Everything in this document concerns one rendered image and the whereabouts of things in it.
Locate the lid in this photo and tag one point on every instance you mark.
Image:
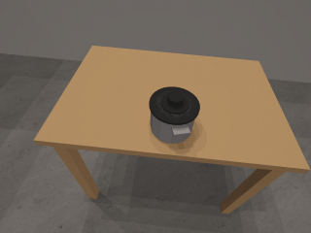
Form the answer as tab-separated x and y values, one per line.
174	115

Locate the pot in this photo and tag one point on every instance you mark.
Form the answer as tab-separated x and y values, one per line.
170	133

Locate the knob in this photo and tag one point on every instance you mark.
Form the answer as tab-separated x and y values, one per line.
175	98

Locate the table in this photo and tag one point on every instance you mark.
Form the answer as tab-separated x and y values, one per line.
106	108

